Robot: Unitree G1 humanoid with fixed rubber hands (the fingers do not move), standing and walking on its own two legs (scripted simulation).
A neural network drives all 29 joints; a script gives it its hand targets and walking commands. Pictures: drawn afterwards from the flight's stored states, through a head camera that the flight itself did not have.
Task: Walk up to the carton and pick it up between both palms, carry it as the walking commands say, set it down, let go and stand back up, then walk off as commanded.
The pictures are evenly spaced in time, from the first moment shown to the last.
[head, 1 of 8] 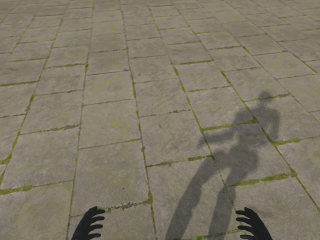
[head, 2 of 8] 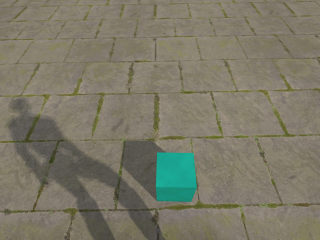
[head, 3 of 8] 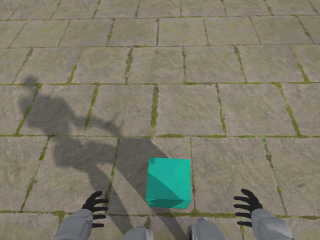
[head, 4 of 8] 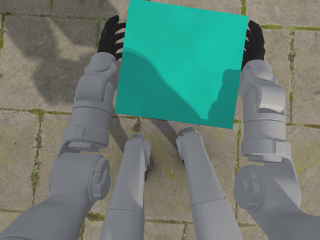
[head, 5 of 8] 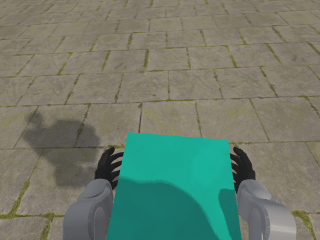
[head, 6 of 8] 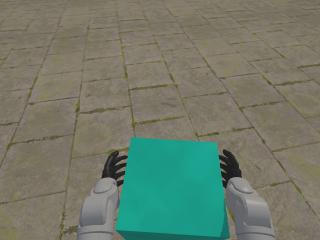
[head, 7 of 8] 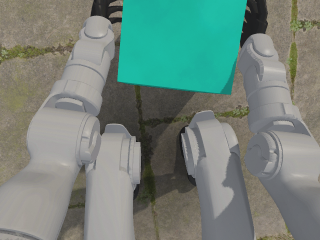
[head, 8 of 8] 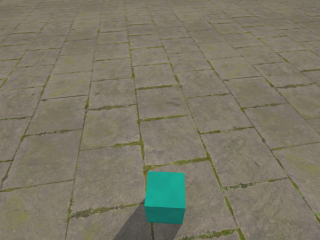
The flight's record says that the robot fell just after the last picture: no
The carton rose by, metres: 0.66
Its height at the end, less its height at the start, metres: +0.00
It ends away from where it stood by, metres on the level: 3.29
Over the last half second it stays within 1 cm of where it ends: yes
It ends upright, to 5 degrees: yes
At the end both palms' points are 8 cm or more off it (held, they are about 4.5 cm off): yes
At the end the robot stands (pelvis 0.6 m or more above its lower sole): yes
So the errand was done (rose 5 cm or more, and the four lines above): yes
